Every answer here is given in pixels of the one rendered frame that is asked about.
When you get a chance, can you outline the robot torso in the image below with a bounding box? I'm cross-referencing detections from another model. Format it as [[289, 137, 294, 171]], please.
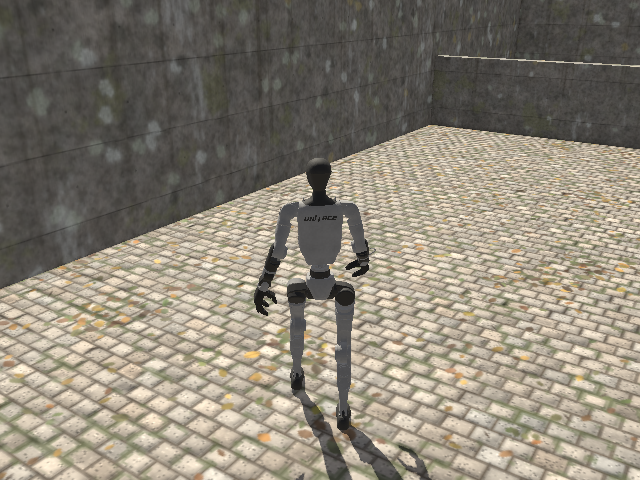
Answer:
[[296, 196, 343, 300]]

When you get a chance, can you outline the robot left forearm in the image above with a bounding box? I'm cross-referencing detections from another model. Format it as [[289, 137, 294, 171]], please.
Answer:
[[257, 243, 281, 292]]

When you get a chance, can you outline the left robot upper arm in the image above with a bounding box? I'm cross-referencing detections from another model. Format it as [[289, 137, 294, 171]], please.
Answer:
[[271, 202, 299, 259]]

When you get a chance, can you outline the left robot hand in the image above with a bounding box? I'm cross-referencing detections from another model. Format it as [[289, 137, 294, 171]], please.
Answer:
[[254, 287, 277, 316]]

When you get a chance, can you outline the robot right forearm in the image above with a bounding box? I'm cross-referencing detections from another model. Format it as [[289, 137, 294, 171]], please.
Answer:
[[356, 238, 370, 266]]

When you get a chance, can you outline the right robot hand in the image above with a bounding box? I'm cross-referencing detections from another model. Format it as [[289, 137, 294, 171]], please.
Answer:
[[345, 260, 369, 277]]

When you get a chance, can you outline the right robot upper arm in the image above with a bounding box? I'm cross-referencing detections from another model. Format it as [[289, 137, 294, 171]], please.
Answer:
[[339, 200, 367, 253]]

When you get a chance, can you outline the humanoid robot head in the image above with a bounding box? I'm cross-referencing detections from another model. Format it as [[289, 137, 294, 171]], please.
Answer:
[[302, 158, 337, 206]]

